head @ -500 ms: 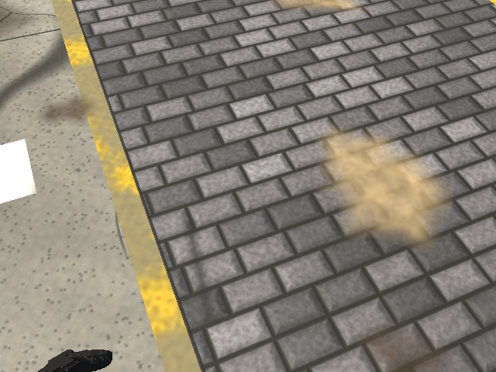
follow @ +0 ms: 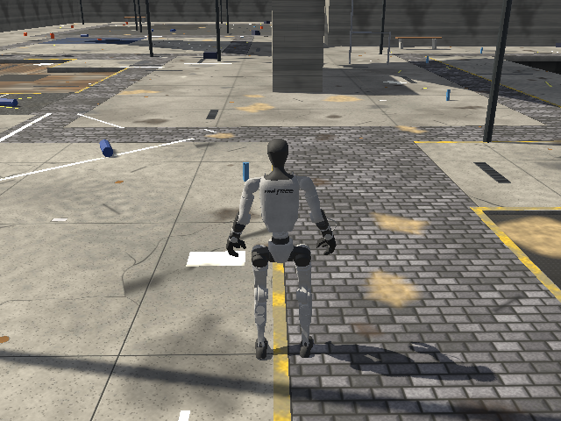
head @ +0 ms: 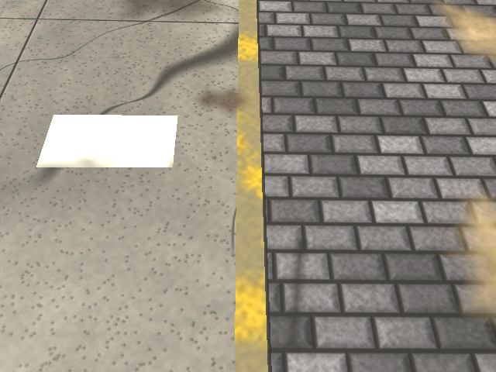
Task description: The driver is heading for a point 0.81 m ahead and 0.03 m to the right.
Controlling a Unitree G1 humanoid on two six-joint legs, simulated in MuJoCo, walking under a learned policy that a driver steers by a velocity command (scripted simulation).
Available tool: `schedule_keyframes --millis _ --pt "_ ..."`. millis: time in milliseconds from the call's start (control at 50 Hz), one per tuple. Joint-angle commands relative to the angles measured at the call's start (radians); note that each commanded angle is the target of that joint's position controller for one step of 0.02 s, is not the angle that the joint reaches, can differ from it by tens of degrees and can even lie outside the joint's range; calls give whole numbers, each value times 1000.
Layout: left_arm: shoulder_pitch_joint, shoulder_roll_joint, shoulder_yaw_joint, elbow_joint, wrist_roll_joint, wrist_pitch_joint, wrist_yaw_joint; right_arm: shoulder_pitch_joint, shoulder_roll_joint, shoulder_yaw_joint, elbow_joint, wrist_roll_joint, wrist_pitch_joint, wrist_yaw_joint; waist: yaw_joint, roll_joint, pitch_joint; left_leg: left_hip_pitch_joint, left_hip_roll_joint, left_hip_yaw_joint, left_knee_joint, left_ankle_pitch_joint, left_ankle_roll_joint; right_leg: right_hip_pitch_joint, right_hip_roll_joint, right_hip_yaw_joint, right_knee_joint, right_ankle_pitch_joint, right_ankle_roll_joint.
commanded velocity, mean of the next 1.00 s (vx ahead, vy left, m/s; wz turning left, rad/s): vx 0.01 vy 0.00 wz -0.11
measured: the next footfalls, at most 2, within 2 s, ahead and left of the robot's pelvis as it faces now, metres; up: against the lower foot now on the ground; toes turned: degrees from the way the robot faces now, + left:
left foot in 0.02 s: +0.05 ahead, +0.12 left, +0.00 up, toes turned +2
right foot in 0.44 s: +0.06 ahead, -0.12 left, +0.00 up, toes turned +6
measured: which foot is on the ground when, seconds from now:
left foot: up 0.00-0.00, down 0.02-0.98, up 1.00-1.00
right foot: down 0.00-0.02, up 0.04-0.42, down 0.44-0.66, up 0.68-0.96, down 0.98-1.00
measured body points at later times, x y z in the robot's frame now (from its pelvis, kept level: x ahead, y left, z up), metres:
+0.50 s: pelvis +0.01 +0.02 +0.00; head +0.02 +0.01 +0.45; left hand +0.10 +0.30 -0.11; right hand +0.20 -0.21 -0.10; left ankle +0.01 +0.11 -0.73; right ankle +0.02 -0.12 -0.73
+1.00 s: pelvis -0.01 -0.03 -0.01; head +0.02 -0.05 +0.44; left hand +0.22 +0.21 -0.08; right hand +0.06 -0.34 -0.12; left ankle +0.01 +0.11 -0.73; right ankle -0.03 -0.13 -0.74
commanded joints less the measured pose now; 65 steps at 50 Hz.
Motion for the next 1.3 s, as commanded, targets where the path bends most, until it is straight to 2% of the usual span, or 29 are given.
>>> schedule_keyframes --millis 20,40,60,80,100,140,320,420,460,480,540,600,640,680,700,720,760,840,920,960,980,1000,1020,1040,1060,1120,1180,1240,1300 --pt "26 107 32 -28 -2 -9 -4 130 -166 -60 -37 -7 -8 -7 -36 38 -133 266 42 -115 -263 293 107 -75 -111 27 149 -27 -51" --pt "25 55 12 -72 52 -6 -9 114 -277 -78 -76 -10 -11 -26 1 356 -112 350 307 -477 -282 622 266 -355 39 -25 456 -464 55" --pt "-91 103 28 -103 34 -12 3 133 -265 -72 -90 -54 -33 -14 -93 268 -160 246 353 -552 -339 526 385 -387 82 147 618 -495 48" --pt "-103 129 39 -98 9 -8 11 93 -241 -64 -85 -58 -52 -9 -66 180 -122 211 292 -467 -352 417 341 -387 62 184 673 -403 29" --pt "-69 131 45 -79 7 -2 19 30 -211 -59 -87 -35 -60 -14 -29 139 -103 198 234 -404 -345 337 279 -393 51 195 662 -306 22" --pt "-28 130 50 -52 22 4 28 -26 -162 -38 -100 -9 -57 -27 -3 141 -111 170 181 -347 -332 358 237 -347 57 196 674 -206 39" --pt "-8 52 7 -21 5 -2 -9 -17 -63 8 -59 -41 -60 -33 -35 155 -139 169 145 -258 -327 274 240 -76 22 166 273 -133 60" --pt "20 105 9 -18 5 -12 -18 -13 -104 1 -4 -24 -65 -19 -10 101 -61 123 126 -263 -289 193 193 69 46 142 -57 66 9" --pt "18 207 29 -33 6 -15 -11 39 -114 -8 -9 -42 -77 -26 -68 -50 -93 117 22 -171 -201 127 115 92 -36 258 7 370 -50" --pt "22 200 36 -24 -12 -14 -14 11 -101 -8 -15 -47 -79 -33 -53 -117 -101 134 -37 -82 -157 112 76 44 -41 299 -13 292 -95" --pt "14 160 29 -40 -2 -16 -11 -49 -63 -16 -35 -34 -58 -50 -28 -184 -91 118 -72 -19 -53 77 48 -5 -90 438 -80 199 -149" --pt "20 161 31 -60 -2 -12 -3 -32 -42 -25 -49 -31 -51 -43 -26 -175 -104 126 -66 -30 -69 37 69 -29 -82 486 -64 149 -159" --pt "-7 147 28 -87 -9 -3 0 8 -65 -41 -42 -32 -54 -36 -39 -72 -110 203 3 -70 -158 69 103 -119 -15 410 22 64 -104" --pt "7 107 20 -107 -13 5 -1 54 -130 -60 -33 -38 -56 -33 -35 182 -105 264 255 -313 -332 209 237 -256 114 209 294 -176 -11" --pt "9 130 31 -114 -5 9 -3 46 -119 -53 -46 -45 -66 -36 -40 212 -117 265 384 -409 -356 362 331 -307 81 189 535 -419 16" --pt "16 158 47 -107 -9 16 -7 35 -101 -43 -58 -46 -76 -40 -32 122 -116 247 403 -396 -354 444 361 -327 62 220 697 -443 26" --pt "37 120 42 -95 -19 35 -8 -50 -109 -44 -66 -32 -85 -45 6 69 -79 216 319 -228 -353 401 292 -330 20 221 688 -330 39" --pt "-24 63 17 -136 -18 42 -32 -30 -133 -54 -51 -30 -66 -54 -37 131 -101 223 235 -27 -334 404 250 -208 20 121 447 -240 55" --pt "-5 92 27 -162 -20 48 -54 -4 -173 -71 -34 -4 -56 -42 -34 164 -151 254 283 6 -270 442 228 -73 53 53 208 -173 17" --pt "65 105 40 -140 -13 54 -50 3 -148 -64 -17 15 -58 -35 2 138 -153 173 253 62 -169 334 150 90 98 33 -2 -22 -37" --pt "104 158 58 -135 -9 52 -37 53 -103 -51 4 1 -61 -27 3 11 -156 44 192 131 -26 187 71 238 52 143 -85 185 -82" --pt "129 273 77 -163 4 43 -17 38 -30 -19 -42 -61 -63 -18 -14 -317 -164 -266 56 183 305 -369 -41 395 -247 532 -83 626 -222" --pt "127 237 59 -173 43 16 -28 -52 -83 -34 -57 -39 -62 -30 63 -215 -225 -299 13 2 473 -422 -55 271 -344 599 -117 578 -385" --pt "90 188 40 -162 48 -6 -35 -69 -112 -42 -43 -6 -52 -36 47 -135 -183 -287 35 -37 518 -352 -47 221 -285 487 -135 487 -359" --pt "34 138 24 -148 36 -19 -34 -43 -97 -40 -22 -1 -45 -40 9 -123 -151 -271 47 -56 482 -272 -38 184 -219 404 -141 385 -300" --pt "-53 31 -19 -117 31 -34 -23 54 -77 -38 55 -15 -32 -42 -50 -123 -141 -107 42 -72 406 -76 -59 97 -133 248 -159 396 -232" --pt "-63 45 -14 -93 41 -37 -12 27 -55 -23 57 0 -33 -35 -27 -120 -116 -43 38 -76 214 -44 -66 116 -119 194 -171 303 -220" --pt "-25 117 12 -66 30 -18 -1 -19 -83 -24 27 1 -30 -37 14 -116 -86 -77 37 -50 168 -129 -67 169 -182 255 -172 248 -264" --pt "-13 133 24 -54 22 -3 4 -23 -86 -25 13 6 -25 -38 27 -98 -61 -140 44 -43 200 -192 -63 209 -236 298 -171 256 -297"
